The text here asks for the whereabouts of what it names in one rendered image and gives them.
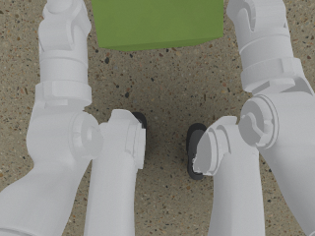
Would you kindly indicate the robot right foot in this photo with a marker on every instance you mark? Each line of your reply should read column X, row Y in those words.
column 194, row 135

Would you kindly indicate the carton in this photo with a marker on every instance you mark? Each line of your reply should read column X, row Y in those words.
column 134, row 25

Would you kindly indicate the robot left upper arm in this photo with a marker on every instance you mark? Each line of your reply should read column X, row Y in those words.
column 61, row 146

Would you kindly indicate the right robot forearm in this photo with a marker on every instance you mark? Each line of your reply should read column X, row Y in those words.
column 264, row 45

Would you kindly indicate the robot left shin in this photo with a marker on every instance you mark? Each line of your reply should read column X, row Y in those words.
column 118, row 114

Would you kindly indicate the robot right upper arm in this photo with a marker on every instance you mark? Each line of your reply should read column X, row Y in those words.
column 281, row 126

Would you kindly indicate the left robot forearm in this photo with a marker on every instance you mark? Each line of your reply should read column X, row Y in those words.
column 63, row 59

